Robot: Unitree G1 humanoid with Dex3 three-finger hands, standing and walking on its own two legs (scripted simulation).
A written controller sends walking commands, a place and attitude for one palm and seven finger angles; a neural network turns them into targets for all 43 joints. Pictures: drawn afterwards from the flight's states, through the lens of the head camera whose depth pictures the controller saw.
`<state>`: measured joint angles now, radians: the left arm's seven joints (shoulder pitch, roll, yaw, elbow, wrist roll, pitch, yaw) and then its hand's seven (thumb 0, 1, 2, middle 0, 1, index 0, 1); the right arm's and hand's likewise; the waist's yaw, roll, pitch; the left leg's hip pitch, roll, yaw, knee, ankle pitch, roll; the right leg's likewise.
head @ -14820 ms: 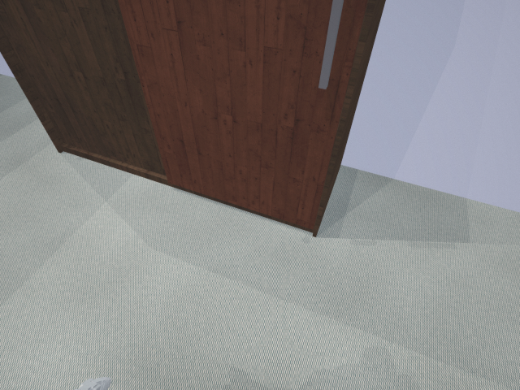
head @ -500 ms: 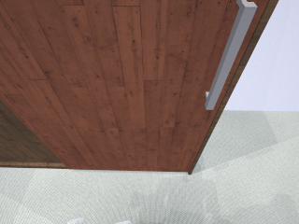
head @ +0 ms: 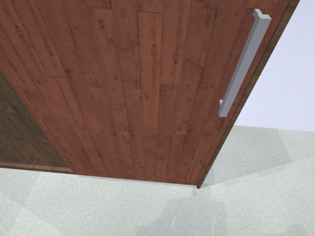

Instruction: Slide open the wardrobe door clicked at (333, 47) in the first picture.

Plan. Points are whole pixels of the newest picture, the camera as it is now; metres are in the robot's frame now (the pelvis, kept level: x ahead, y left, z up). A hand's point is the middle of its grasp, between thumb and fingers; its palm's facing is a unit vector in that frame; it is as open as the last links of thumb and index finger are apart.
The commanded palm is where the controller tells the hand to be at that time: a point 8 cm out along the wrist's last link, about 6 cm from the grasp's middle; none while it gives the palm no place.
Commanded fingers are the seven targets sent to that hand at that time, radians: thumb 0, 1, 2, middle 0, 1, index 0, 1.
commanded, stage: come to a stop and stand still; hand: right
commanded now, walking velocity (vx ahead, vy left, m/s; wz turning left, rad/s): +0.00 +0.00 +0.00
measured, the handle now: (236, 71) +0.51 -0.18 +0.17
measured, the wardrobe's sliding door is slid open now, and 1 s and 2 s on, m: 0.00 0.00 0.00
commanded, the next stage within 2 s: look again from close up in 0.90 s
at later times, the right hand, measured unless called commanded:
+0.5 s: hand out of the picture -0.01 -0.17 -0.18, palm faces +0.00 +0.98 -0.18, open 7.4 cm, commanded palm none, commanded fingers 0.00 -0.90 -0.90 0.20 0.30 0.20 0.30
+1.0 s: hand out of the picture +0.03 -0.22 -0.18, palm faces -0.02 +0.98 -0.22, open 7.4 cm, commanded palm none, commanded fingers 0.00 -0.90 -0.90 0.20 0.30 0.20 0.30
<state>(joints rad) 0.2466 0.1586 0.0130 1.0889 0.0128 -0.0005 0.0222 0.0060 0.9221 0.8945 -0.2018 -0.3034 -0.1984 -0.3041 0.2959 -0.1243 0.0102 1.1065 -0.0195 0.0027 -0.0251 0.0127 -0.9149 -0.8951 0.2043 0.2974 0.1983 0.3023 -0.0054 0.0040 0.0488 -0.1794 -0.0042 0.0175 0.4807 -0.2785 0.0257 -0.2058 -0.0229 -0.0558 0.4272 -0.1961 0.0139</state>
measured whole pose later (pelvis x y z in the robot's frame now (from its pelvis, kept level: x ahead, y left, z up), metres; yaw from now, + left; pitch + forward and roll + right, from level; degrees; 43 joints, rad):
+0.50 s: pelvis +0.00 -0.01 -0.01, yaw +0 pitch -1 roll +1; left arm 0.32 0.15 0.01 1.08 0.02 -0.01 0.01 0.01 0.90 0.89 -0.20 -0.30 -0.20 -0.30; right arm 0.32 -0.12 0.02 1.10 -0.02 -0.03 -0.04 0.01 -0.91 -0.89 0.21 0.30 0.20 0.30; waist 0.02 -0.03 0.02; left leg -0.20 -0.02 0.02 0.52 -0.29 0.02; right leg -0.27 -0.03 -0.04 0.55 -0.25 0.00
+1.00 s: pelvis +0.00 -0.03 +0.00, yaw +1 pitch -1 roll +0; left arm 0.25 0.19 0.00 1.07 0.02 -0.03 0.01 0.01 0.90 0.89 -0.20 -0.30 -0.20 -0.30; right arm 0.28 -0.20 0.01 1.06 -0.02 -0.01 -0.02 0.01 -0.91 -0.90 0.20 0.30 0.20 0.30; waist 0.00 0.01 0.03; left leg -0.18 0.02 -0.02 0.49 -0.28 -0.02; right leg -0.22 0.01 -0.07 0.47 -0.24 -0.03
